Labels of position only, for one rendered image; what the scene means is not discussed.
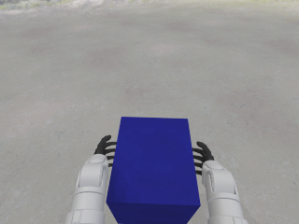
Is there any robot right hand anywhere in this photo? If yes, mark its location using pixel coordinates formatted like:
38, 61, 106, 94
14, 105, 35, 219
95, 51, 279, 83
192, 141, 214, 175

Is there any robot left hand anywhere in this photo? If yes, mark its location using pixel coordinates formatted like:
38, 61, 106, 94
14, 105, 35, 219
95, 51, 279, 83
94, 135, 117, 167

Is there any left robot forearm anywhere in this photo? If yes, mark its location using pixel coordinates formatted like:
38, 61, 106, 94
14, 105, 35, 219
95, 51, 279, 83
64, 154, 109, 224

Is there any right robot forearm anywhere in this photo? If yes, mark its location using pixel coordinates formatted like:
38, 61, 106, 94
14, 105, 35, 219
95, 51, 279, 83
202, 160, 249, 224

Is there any carton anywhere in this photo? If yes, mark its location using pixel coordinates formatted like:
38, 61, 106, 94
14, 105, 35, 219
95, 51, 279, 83
106, 117, 201, 224

